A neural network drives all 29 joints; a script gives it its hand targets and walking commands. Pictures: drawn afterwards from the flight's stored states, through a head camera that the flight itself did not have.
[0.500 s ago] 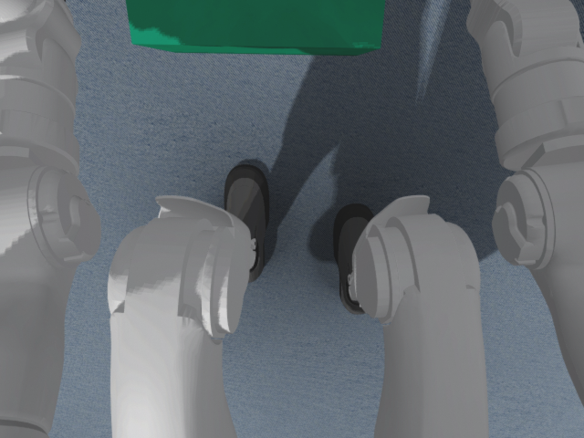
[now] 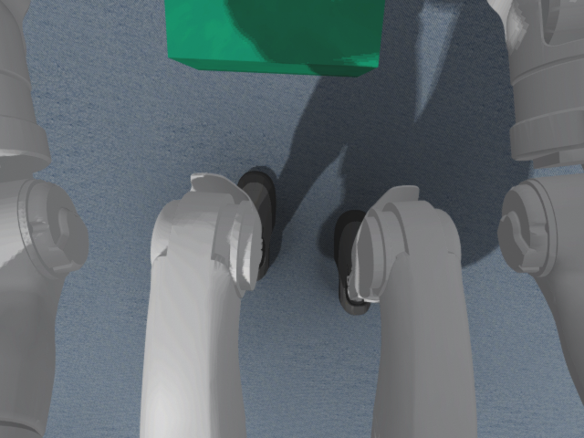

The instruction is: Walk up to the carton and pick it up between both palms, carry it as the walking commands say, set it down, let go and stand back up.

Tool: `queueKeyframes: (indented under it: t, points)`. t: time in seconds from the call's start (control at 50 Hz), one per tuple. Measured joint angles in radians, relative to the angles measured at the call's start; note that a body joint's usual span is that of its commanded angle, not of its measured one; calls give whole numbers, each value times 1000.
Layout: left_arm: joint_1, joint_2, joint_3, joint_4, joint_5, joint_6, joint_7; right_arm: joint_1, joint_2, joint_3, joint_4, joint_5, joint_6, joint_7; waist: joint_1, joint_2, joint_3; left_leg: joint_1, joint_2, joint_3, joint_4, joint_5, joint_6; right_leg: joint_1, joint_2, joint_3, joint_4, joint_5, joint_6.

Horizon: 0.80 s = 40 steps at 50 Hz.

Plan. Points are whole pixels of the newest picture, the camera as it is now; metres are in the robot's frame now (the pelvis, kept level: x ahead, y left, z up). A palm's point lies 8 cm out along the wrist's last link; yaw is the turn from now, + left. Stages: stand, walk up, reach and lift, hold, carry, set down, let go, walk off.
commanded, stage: set down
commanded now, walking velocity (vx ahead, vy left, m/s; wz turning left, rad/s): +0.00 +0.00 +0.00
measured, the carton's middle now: out of the picture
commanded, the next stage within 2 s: let go in 0.88 s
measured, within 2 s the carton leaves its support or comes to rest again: neither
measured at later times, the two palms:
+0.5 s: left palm out of the picture +0.54 +0.30 +0.03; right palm out of the picture +0.58 -0.13 +0.02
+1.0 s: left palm out of the picture +0.52 +0.31 +0.13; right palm out of the picture +0.58 -0.14 +0.13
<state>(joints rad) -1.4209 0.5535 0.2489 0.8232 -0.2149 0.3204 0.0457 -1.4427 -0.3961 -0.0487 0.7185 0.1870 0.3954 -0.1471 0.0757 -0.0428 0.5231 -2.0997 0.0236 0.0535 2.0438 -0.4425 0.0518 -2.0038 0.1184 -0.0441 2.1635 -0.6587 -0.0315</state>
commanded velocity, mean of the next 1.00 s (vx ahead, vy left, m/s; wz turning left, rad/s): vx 0.00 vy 0.00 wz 0.00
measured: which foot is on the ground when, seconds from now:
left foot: down 0.00-1.00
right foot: down 0.00-1.00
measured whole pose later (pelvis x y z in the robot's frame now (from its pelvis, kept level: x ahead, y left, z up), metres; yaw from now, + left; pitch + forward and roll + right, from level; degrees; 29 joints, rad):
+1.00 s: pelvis +0.01 +0.00 +0.23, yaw +1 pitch +25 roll -1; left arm -1.31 0.54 0.25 0.77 -0.17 0.38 -0.04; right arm -1.32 -0.43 -0.08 0.64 0.19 0.45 -0.11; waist 0.08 -0.04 0.51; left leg -1.38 -0.01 0.00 1.20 -0.26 0.02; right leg -1.31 0.11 0.01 1.29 -0.42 -0.03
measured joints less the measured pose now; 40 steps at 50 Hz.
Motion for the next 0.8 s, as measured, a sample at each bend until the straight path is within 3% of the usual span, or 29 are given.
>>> queueKeyframes:
  t: [0.42, 0.8]
  points:
    - [93, 14, 0, -192, -4, 114, -37, 78, -33, -19, -152, 0, 95, 0, 0, 0, 0, 327, -28, -33, -360, 30, -24, 320, -3, 20, -385, 62, 0]
    - [108, 13, 0, -169, -18, 133, -55, 120, -34, -19, -173, 0, 115, 19, 0, 0, -1, 638, -38, -43, -727, 141, -27, 618, -10, 46, -755, 191, 0]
